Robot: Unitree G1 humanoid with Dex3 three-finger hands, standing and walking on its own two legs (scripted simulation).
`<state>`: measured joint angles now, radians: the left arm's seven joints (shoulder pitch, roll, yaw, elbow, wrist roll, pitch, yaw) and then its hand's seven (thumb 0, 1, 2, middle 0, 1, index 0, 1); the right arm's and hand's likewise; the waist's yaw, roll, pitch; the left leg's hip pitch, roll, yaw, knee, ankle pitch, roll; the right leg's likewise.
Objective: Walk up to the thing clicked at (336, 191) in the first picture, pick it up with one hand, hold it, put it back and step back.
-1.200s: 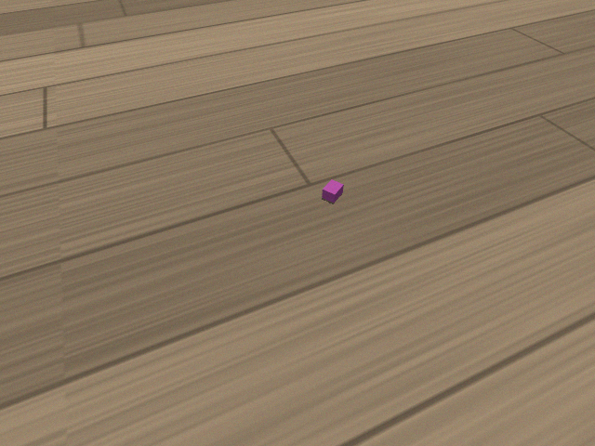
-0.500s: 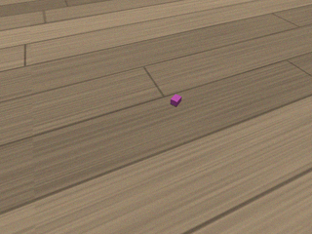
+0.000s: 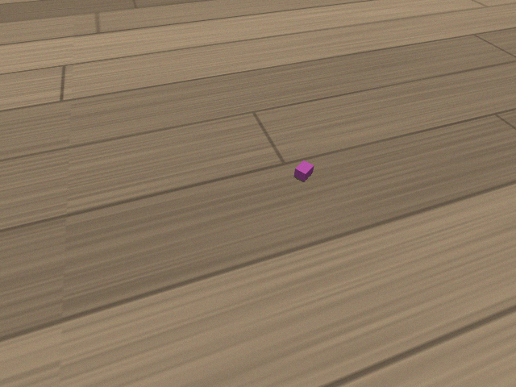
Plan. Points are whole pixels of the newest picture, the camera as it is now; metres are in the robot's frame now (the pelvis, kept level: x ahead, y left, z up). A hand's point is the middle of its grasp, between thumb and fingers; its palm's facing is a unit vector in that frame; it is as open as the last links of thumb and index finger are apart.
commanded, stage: walk up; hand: left
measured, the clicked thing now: (304, 170) +1.33 -0.23 -0.75
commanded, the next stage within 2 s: none
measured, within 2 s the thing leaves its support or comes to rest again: neither
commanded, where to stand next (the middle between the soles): +1.31 -0.68 m, yaw +54 degrees
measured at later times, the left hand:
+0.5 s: hand (98, 372) +0.19 +0.30 -0.16, palm faces +0.26 -0.93 -0.25, open 7.4 cm
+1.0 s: hand (172, 313) +0.31 +0.19 -0.18, palm faces +0.53 -0.78 -0.34, open 7.4 cm
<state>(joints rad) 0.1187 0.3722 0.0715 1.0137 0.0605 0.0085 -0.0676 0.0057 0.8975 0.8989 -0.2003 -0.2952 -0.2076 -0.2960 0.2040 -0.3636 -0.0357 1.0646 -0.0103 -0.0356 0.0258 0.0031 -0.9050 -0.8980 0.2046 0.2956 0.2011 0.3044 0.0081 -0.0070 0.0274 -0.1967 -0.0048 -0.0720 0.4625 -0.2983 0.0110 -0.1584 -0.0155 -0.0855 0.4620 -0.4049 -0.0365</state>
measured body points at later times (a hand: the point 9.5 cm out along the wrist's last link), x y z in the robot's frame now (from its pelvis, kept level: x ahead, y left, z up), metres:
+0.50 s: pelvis +0.17 +0.00 -0.01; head +0.16 +0.06 +0.43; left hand +0.18 +0.35 -0.14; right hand +0.28 -0.33 -0.07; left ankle +0.09 +0.14 -0.74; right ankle +0.33 -0.16 -0.69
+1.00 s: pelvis +0.42 -0.08 -0.04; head +0.42 -0.03 +0.41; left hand +0.28 +0.23 -0.15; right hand +0.69 -0.31 -0.10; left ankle +0.46 +0.04 -0.75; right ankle +0.43 -0.16 -0.74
